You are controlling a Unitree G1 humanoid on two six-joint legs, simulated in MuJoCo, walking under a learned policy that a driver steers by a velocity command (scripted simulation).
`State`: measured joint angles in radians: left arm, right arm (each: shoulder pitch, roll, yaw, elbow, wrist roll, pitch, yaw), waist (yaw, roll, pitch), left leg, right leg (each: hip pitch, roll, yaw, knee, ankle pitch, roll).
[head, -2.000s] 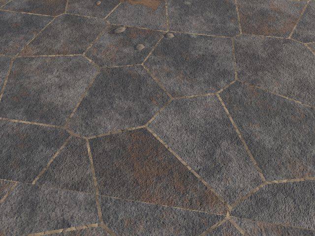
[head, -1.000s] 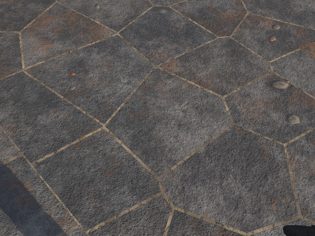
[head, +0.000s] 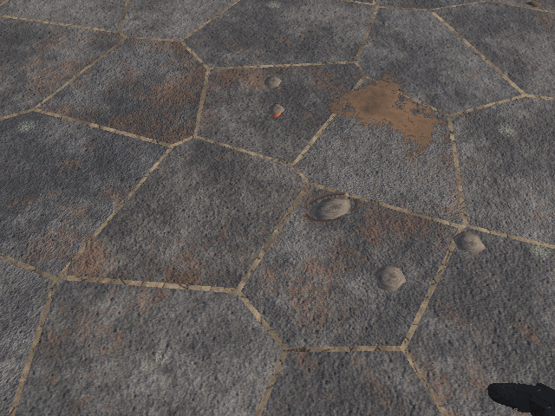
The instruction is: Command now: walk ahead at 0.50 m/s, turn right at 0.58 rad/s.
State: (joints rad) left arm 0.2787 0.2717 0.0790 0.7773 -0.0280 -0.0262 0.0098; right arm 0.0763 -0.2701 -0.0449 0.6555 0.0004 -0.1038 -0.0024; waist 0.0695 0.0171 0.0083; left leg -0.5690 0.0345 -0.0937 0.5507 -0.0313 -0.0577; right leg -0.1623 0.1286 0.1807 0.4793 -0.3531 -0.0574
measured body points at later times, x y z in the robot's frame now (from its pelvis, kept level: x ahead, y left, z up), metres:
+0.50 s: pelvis +0.25 -0.01 +0.00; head +0.28 -0.03 +0.45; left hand +0.53 +0.14 -0.08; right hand +0.18 -0.30 -0.12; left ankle +0.16 +0.14 -0.73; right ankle +0.36 -0.18 -0.71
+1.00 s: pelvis +0.51 -0.11 +0.00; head +0.53 -0.12 +0.45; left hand +0.61 +0.15 -0.12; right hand +0.63 -0.39 -0.10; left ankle +0.73 -0.03 -0.69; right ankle +0.36 -0.18 -0.73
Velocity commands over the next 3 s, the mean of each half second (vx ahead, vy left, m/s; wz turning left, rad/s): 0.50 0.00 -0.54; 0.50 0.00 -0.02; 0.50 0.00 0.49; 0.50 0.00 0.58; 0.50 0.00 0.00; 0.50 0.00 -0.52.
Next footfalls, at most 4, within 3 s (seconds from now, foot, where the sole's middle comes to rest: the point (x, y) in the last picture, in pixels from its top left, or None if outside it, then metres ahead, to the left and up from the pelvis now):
0.04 left None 0.20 0.14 -0.77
0.56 right None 0.40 -0.19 -0.77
1.10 left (329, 301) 0.77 -0.05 -0.77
1.58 right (404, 229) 1.02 -0.27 -0.77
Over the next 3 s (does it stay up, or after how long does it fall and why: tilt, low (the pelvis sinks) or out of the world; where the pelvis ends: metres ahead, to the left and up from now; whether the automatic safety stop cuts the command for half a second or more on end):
stays up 1.60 0.06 0.01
